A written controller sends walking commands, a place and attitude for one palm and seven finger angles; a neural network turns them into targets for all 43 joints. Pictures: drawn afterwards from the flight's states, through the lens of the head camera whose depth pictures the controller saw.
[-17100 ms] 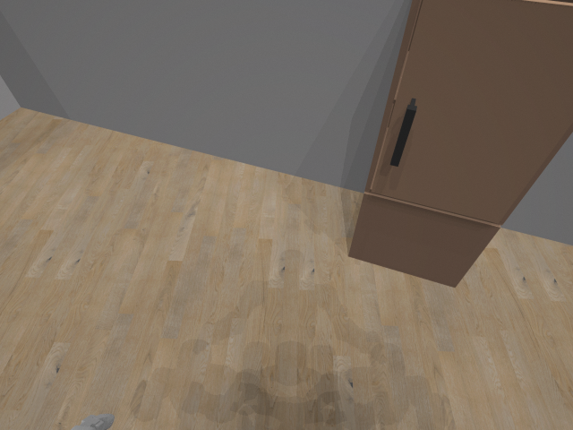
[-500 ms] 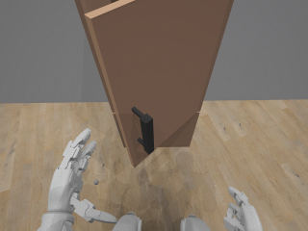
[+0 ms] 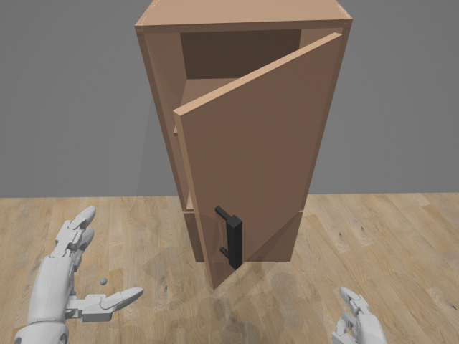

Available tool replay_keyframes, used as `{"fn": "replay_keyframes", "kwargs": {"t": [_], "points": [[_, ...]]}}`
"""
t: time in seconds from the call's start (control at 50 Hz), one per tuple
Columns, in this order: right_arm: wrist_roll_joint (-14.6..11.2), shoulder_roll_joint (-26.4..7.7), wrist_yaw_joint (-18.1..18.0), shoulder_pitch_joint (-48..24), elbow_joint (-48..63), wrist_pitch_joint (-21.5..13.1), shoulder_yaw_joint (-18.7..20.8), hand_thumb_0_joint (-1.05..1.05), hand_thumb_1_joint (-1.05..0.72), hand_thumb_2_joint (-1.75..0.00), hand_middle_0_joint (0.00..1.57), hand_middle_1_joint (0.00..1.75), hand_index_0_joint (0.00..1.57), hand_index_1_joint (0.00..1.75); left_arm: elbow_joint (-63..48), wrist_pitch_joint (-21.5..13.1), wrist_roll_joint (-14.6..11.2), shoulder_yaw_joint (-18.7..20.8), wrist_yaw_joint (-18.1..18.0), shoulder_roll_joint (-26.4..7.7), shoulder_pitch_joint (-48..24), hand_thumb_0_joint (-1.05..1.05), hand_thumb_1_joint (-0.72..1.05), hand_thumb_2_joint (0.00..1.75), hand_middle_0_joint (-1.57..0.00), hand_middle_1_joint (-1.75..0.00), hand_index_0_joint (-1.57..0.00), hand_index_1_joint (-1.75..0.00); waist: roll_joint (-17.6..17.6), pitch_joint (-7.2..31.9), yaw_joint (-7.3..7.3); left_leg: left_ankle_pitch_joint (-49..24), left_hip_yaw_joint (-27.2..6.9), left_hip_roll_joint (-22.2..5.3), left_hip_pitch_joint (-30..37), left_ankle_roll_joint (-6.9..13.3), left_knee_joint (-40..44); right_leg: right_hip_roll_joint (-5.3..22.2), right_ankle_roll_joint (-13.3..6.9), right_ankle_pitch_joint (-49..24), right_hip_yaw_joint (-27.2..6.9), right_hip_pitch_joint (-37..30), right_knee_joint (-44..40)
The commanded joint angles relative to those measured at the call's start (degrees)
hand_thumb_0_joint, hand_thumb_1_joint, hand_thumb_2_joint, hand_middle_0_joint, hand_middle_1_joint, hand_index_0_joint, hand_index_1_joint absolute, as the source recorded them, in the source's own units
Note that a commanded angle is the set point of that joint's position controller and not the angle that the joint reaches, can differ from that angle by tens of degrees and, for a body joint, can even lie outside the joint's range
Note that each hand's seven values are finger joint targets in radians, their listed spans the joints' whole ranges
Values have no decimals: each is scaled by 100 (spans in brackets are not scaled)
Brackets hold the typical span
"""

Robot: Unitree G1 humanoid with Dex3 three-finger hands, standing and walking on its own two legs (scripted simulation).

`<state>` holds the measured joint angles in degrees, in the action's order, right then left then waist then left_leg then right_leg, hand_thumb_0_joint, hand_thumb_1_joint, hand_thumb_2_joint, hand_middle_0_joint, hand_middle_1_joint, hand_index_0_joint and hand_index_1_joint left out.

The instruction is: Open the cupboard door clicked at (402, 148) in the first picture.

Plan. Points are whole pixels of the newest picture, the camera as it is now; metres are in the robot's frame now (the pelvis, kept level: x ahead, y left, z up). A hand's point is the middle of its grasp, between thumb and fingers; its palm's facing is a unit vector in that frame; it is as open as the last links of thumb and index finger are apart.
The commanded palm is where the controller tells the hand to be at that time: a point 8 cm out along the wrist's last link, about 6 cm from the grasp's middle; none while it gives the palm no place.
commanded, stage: draw the hand back to the body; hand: left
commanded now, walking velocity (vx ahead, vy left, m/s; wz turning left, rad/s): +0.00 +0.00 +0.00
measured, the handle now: (228, 238) +0.35 +0.04 -0.06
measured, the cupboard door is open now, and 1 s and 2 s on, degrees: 44 44 44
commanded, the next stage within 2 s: step back with the hand held close in 0.74 s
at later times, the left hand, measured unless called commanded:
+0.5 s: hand (26, 235) +0.19 +0.27 +0.19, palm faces +0.48 -0.78 -0.40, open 7.9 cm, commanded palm +0.14 +0.30 +0.20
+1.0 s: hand (34, 233) +0.20 +0.26 +0.19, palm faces +0.44 -0.77 -0.45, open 7.4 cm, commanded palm +0.14 +0.29 +0.20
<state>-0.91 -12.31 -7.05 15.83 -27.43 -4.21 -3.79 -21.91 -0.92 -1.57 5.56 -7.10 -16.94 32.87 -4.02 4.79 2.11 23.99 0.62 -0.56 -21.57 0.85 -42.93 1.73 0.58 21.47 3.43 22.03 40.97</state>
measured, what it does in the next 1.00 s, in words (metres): stands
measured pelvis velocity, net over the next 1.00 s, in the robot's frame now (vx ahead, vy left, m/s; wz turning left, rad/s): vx -0.01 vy -0.01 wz -0.03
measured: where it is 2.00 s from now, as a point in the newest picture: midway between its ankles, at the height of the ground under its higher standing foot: outside the picture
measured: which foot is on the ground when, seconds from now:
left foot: down 0.00-1.00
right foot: down 0.00-1.00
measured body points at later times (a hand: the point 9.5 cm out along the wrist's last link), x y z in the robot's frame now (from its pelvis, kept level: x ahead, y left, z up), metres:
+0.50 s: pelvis +0.00 +0.00 +0.03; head -0.02 -0.02 +0.48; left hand +0.16 +0.30 +0.22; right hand +0.19 -0.22 -0.06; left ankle -0.02 +0.11 -0.71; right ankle +0.00 -0.13 -0.71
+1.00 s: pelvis -0.01 -0.01 +0.03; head -0.01 -0.03 +0.48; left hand +0.17 +0.30 +0.22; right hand +0.18 -0.24 -0.06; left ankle -0.02 +0.11 -0.71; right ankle +0.00 -0.13 -0.71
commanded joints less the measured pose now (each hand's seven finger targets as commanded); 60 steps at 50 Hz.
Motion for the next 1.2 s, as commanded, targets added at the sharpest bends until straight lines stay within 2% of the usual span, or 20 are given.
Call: {"fn": "replay_keyframes", "kwargs": {"t": [0.0, 0.02, 0.08, 0.12, 0.18, 0.22, 0.34, 0.4, 0.58, 0.82, 0.84, 0.86, 0.88, 0.9, 0.94, 0.98, 1.04, 1.08, 1.12, 1.18], "points": [[17, -575, -8, -665, 741, -496, 248, 0, -90, -90, 20, 30, 20, 30, -1347, -445, -14, 853, -124, -831, -342, 0, 31, 64, -18, -30, -18, -30, 80, 108, 36, -1809, -121, -63, 443, -20, 1211, -109, -146, -1317, 31, -781, -966], [26, -584, 8, -699, 684, -519, 263, 0, -90, -90, 20, 30, 20, 30, -1375, -468, -24, 937, -120, -860, -365, 0, 34, 66, -18, -30, -18, -30, -18, 134, 58, -1889, -95, -67, 553, -23, 1285, -110, -143, -1385, 20, -880, -1048], [34, -602, 34, -823, 536, -562, 281, 0, -90, -90, 20, 30, 20, 30, -1196, -499, -53, 1181, -105, -951, -491, 0, 44, 70, -18, -30, -18, -30, 291, -134, 80, -1854, -70, -75, 652, -22, 1505, -146, -142, -1432, 32, -1077, -1324], [42, -604, 47, -879, 469, -603, 295, 0, -90, -90, 20, 30, 20, 30, -1319, -558, -68, 1311, -99, -1007, -688, 0, 51, 74, -19, -30, -19, -30, 70, -135, 84, -1818, -22, -67, 824, -20, 1662, -139, -130, -1439, 5, -1190, -1444], [63, -615, 68, -943, 340, -652, 330, 0, -90, -90, 20, 30, 20, 30, -1307, -631, -80, 1628, -111, -1169, -714, 0, 62, 78, -19, -30, -19, -30, 184, -37, 146, -2037, 2, -74, 999, -20, 1800, -154, -136, -1643, 3, -1455, -1590], [72, -610, 93, -968, 275, -675, 339, 0, -90, -90, 20, 30, 20, 30, -1423, -682, -87, 1731, -105, -1187, -850, 0, 69, 81, -19, -30, -19, -30, -30, -91, 137, -2269, 34, -77, 1100, -32, 1881, -149, -131, -1813, -16, -1544, -1649], [101, -628, 150, -1051, 98, -706, 394, 0, -90, -90, 20, 30, 20, 30, -1484, -802, -128, 2267, -123, -1469, -1187, 0, 90, 90, -20, -30, -20, -30, -147, -54, 195, -2523, 39, -96, 1355, -65, 2096, -169, -139, -1956, -30, -1775, -1843], [91, -644, 202, -1075, 34, -645, 428, 0, -90, -90, 20, 30, 20, 30, -843, -732, -171, 1862, -15, -961, -847, 0, 90, 90, -20, -30, -20, -30, 251, -478, 136, -2351, 77, -124, 1321, -37, 2192, -176, -103, -1863, -12, -1641, -1984], [138, -656, 164, -1232, 36, -644, 451, 0, -90, -90, 20, 30, 20, 30, -1395, -818, -103, 2157, -57, -1419, -1208, 0, 90, 90, -20, -30, -20, -30, -101, -102, 222, -2099, 96, -38, 1496, -9, 2287, -195, -147, -1762, -103, -1927, -2134], [140, -632, 181, -1226, -57, -701, 482, 0, -90, -90, 20, 30, 20, 30, -1176, -831, -126, 1996, -21, -1194, -1136, 0, 90, 90, -20, -30, -20, -30, 112, -316, 180, -2042, 134, -38, 1590, 3, 2362, -215, -104, -1717, -111, -1829, -2276], [138, -642, 164, -1267, -73, -712, 487, 0, -90, -90, 20, 30, 20, 30, -1377, -859, -120, 2133, -50, -1403, -1547, 0, 90, 90, -20, -30, -20, -30, 6, -183, 177, -2044, 159, -21, 1648, 17, 2338, -203, -101, -1762, -155, -1853, -2295], [80, -809, 171, -1176, 126, -565, 471, 0, -90, -90, 20, 30, 20, 30, -1436, -1069, -92, 2757, -77, -1983, -1869, 0, 90, 90, -20, -30, -20, -30, 320, -683, -100, -1599, 77, -86, 1141, 87, 2165, -15, -89, -1967, -598, -1276, -2570], [88, -738, 165, -1182, 71, -475, 472, 0, -90, -90, 20, 30, 20, 30, -1195, -1142, -66, 2757, -46, -1951, -1782, 0, 90, 90, -20, -30, -20, -30, 402, -683, -87, -1429, -14, -44, 1060, 87, 2104, 99, -113, -1917, -615, -1242, -2637], [125, -752, 162, -1211, 52, -405, 506, 0, -90, -90, 20, 30, 20, 30, -840, -1131, -67, 2448, 5, -1517, -1090, 0, 90, 90, -20, -30, -20, -30, 483, -573, -114, -1574, 17, -54, 1137, 85, 2046, 129, -122, -2038, -622, -1178, -2606], [130, -794, 198, -1206, 126, -295, 547, 0, -90, -90, 20, 30, 20, 30, -930, -1142, -78, 2226, 45, -1297, -664, 0, 90, 90, -20, -30, -20, -30, 295, -231, -127, -1904, 101, -85, 1226, 73, 2021, 142, -100, -2394, -571, -1288, -2465], [130, -819, 189, -1215, 183, -231, 578, 0, -90, -90, 20, 30, 20, 30, -1166, -1175, -84, 2297, 16, -1394, -506, 0, 90, 90, -20, -30, -20, -30, 160, 188, -109, -2432, 78, -123, 1257, 49, 2035, 128, -84, -2929, -434, -1597, -2210], [93, -808, 171, -1170, 316, -82, 631, 0, -90, -90, 20, 30, 20, 30, -1384, -1142, -101, 2423, -33, -1530, -279, 0, 90, 90, -20, -30, -20, -30, 313, 586, -135, -3010, 123, -178, 1308, 21, 1962, 74, -26, -3543, -356, -1772, -1934], [87, -793, 145, -1223, 354, -10, 657, 0, -90, -90, 20, 30, 20, 30, -1496, -1150, -97, 2644, -81, -1758, -262, 0, 90, 90, -20, -30, -20, -30, 250, 612, -117, -3116, 100, -169, 1197, 15, 1947, 71, -25, -3684, -346, -1804, -1837], [60, -763, 133, -1188, 421, 35, 669, 0, -90, -90, 20, 30, 20, 30, -1497, -1147, -109, 2630, -106, -1722, -164, 0, 90, 90, -20, -30, -20, -30, 338, 560, -129, -2965, 114, -184, 1060, 14, 1947, 55, -5, -3572, -367, -1772, -1796], [60, -807, 114, -1207, 464, 51, 686, 0, -90, -90, 20, 30, 20, 30, -1726, -1197, -84, 2737, -151, -1861, -237, 0, 90, 90, -20, -30, -20, -30, 125, 501, -115, -2684, 36, -177, 758, 38, 2023, 0, 8, -3279, -362, -1827, -1734]]}}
